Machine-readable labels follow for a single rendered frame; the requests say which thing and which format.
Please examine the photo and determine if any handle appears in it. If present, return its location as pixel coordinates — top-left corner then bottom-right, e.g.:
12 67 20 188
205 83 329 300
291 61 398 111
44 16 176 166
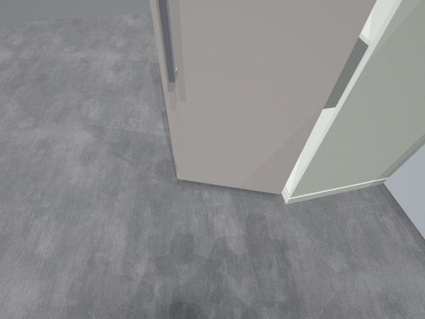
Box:
158 0 178 82

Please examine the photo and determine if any fridge door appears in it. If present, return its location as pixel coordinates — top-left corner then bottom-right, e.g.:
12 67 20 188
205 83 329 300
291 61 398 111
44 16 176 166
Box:
149 0 377 194

